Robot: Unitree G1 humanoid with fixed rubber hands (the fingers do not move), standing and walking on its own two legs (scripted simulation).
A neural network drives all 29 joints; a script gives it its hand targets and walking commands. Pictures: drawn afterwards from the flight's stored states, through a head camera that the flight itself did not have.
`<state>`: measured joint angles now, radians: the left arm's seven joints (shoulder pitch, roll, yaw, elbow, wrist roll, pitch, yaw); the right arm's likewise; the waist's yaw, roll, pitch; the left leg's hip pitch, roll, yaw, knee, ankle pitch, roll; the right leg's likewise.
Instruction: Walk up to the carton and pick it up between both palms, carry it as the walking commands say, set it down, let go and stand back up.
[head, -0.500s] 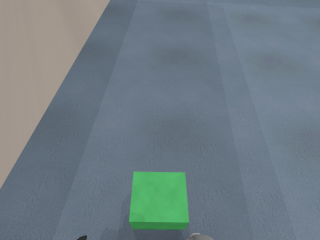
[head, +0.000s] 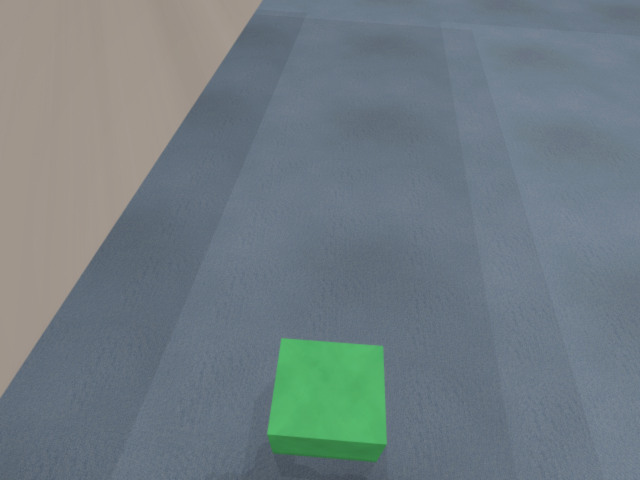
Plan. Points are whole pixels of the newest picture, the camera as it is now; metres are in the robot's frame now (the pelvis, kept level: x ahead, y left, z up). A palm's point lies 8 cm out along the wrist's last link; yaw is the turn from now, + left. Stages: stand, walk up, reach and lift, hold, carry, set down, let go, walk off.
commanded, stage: walk up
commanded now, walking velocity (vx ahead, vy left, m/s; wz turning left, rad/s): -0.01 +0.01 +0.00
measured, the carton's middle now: (328, 399) +0.44 -0.02 -0.66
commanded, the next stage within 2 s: stand in 0.66 s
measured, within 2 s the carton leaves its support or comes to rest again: neither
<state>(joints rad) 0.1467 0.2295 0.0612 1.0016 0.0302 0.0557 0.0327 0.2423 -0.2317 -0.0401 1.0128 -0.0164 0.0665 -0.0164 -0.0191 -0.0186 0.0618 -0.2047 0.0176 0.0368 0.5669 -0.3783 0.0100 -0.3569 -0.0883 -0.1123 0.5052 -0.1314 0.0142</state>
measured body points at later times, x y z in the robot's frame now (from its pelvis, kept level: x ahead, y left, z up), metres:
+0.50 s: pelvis -0.02 +0.02 +0.02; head -0.01 +0.02 +0.47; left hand -0.03 +0.23 -0.15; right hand -0.04 -0.19 -0.14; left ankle -0.02 +0.11 -0.73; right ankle -0.04 -0.10 -0.73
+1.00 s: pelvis -0.04 +0.01 -0.01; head +0.00 +0.01 +0.44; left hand +0.11 +0.24 -0.14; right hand +0.08 -0.23 -0.14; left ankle -0.02 +0.11 -0.73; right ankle -0.04 -0.10 -0.73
